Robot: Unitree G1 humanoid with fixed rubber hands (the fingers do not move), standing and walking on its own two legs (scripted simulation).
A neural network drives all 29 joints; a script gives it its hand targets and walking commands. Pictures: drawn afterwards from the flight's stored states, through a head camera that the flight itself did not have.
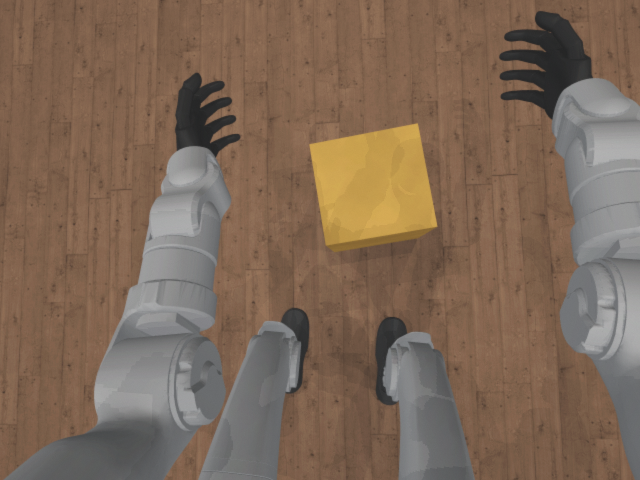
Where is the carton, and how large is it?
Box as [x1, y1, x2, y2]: [309, 123, 436, 251]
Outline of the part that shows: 417,123 309,144 325,243 332,250 338,251 416,238 436,226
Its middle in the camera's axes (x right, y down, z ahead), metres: +0.11 -0.10 +0.86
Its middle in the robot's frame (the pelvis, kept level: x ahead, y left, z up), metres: +0.51 -0.02 -0.52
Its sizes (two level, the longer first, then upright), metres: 0.210 0.200 0.250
